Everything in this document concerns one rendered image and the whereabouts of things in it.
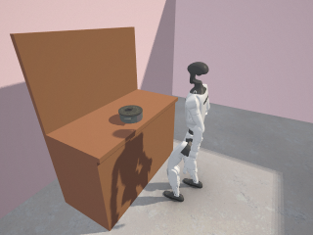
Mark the table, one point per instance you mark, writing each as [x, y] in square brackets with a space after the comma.
[77, 81]

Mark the lid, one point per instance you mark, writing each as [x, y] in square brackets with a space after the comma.
[130, 113]

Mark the left robot hand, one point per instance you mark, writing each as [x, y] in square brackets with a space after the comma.
[190, 164]

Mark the robot left upper arm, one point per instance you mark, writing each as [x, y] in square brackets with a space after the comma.
[193, 106]

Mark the pot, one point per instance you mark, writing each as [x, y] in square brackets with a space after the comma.
[132, 119]

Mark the left robot forearm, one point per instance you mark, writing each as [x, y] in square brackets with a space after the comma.
[197, 138]

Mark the robot right upper arm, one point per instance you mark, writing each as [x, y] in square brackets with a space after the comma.
[207, 105]

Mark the robot torso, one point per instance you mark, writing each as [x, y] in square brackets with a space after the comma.
[189, 122]

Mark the robot head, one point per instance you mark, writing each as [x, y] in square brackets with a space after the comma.
[197, 68]

